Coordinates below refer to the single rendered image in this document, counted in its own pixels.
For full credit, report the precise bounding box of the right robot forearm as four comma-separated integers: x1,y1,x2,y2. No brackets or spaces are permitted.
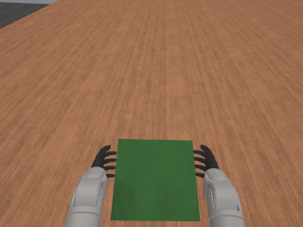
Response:
203,168,245,227

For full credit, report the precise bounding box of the robot left hand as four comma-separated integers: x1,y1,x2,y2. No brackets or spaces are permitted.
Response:
91,145,117,178

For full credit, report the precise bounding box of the left robot forearm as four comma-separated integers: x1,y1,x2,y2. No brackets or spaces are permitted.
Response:
64,166,107,227

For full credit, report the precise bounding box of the carton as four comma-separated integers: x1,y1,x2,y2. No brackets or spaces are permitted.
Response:
110,139,201,221

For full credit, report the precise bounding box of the robot right hand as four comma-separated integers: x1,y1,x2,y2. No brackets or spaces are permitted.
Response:
193,145,219,178

